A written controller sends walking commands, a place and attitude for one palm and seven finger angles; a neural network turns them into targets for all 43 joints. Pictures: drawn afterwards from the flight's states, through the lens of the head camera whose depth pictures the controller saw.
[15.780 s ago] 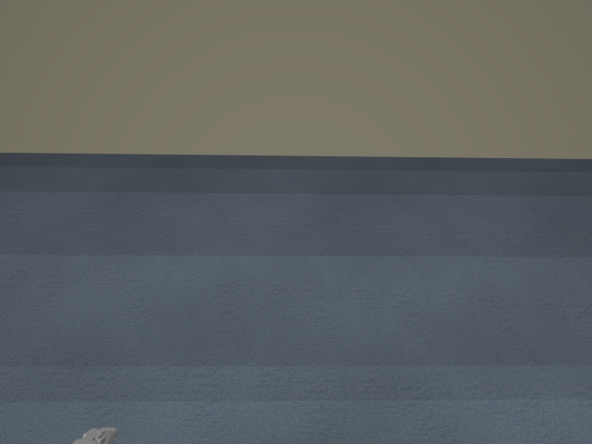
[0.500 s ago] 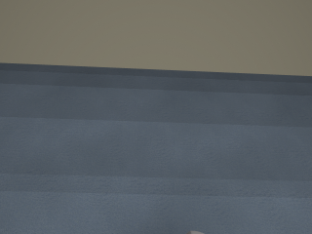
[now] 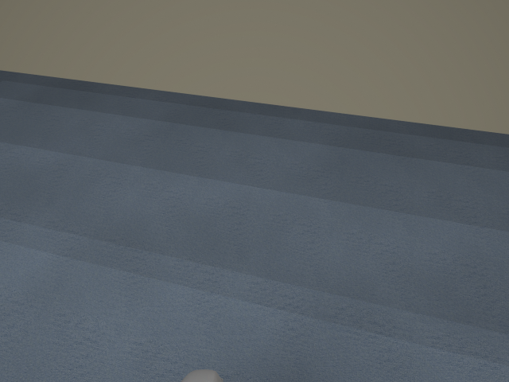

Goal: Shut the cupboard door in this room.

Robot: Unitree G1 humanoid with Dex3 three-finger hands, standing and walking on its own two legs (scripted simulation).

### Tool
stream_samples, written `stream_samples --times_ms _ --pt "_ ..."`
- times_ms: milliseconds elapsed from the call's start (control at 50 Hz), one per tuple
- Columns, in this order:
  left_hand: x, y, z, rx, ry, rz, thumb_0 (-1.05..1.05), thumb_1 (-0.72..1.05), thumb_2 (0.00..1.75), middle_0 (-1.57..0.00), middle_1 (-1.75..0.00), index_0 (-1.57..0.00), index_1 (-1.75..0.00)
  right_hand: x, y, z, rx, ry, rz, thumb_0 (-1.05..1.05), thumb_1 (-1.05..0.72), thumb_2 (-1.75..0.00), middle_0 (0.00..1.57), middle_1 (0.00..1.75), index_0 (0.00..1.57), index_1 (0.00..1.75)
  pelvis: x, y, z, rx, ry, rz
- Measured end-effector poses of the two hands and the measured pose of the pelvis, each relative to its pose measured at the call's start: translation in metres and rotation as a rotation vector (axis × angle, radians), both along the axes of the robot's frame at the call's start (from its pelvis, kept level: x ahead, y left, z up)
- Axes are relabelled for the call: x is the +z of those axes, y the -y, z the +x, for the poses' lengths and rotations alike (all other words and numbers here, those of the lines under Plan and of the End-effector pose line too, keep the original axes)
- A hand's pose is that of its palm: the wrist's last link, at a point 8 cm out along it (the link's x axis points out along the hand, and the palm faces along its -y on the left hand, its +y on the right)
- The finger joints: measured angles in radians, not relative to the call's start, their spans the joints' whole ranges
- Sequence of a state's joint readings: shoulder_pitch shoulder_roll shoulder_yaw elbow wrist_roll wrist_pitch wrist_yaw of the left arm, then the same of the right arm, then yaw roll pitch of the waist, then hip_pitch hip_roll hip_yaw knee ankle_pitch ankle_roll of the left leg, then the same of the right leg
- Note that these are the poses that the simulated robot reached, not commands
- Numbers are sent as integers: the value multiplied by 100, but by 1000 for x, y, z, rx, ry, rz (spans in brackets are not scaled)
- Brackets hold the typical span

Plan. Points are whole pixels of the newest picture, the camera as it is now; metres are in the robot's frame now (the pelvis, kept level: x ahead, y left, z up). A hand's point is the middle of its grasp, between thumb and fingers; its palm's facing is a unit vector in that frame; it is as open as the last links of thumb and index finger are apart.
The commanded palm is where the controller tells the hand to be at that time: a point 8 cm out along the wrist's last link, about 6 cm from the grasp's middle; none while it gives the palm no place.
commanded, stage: turn or walk to find it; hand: left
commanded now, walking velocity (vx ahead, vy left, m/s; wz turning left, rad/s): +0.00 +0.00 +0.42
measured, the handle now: out of the picture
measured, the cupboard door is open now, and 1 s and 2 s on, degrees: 88 88 88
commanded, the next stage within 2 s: stand and wait in 0.08 s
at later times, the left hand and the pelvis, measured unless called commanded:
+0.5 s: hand out of the picture +0.00 +0.21 -0.18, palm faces +0.03 -0.97 -0.23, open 7.4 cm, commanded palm none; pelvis -0.01 +0.02 -0.02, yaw -3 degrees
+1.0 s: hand out of the picture +0.10 +0.25 -0.17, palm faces -0.23 -0.94 -0.24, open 7.4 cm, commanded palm none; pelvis -0.03 +0.06 +0.00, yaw -17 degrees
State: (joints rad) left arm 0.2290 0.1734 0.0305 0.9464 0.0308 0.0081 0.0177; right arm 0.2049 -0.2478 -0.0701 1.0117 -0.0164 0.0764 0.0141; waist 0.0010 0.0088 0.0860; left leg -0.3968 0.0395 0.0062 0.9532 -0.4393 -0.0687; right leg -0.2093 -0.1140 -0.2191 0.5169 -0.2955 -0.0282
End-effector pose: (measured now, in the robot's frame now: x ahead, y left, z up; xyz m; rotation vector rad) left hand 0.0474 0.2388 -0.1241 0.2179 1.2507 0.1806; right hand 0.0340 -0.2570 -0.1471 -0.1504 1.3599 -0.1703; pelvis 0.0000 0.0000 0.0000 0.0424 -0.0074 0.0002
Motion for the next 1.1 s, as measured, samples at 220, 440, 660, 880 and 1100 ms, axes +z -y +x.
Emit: stream_samples --times_ms 220,440,660,880,1100 --pt "-32 -57 -77 161 -150 -13 1 91 90 -20 -30 -20 -30 17 -56 80 181 194 -54 1 -91 -90 20 29 19 30 -12 -35 -7 63 11 -30" --pt "-22 -32 -64 86 -146 -50 1 91 90 -20 -30 -20 -30 6 -76 67 89 226 43 1 -90 -90 20 30 20 30 -7 -32 -9 -23 34 -32" --pt "-14 -6 -28 -25 -75 -30 1 91 90 -20 -30 -20 -30 -5 -18 -13 -73 77 -16 1 -90 -90 20 29 20 30 -7 -14 -23 -114 9 -29" --pt "-21 -42 24 -172 -28 -26 1 90 90 -20 -30 -20 -30 18 -20 -52 -172 114 -127 1 -91 -90 20 29 19 30 -8 -40 -31 -222 -15 -40" --pt "-6 -48 87 -330 46 -24 1 91 90 -20 -30 -20 -30 21 -70 -104 -299 105 -79 1 -90 -90 20 29 20 30 0 -58 -36 -350 -10 -58"
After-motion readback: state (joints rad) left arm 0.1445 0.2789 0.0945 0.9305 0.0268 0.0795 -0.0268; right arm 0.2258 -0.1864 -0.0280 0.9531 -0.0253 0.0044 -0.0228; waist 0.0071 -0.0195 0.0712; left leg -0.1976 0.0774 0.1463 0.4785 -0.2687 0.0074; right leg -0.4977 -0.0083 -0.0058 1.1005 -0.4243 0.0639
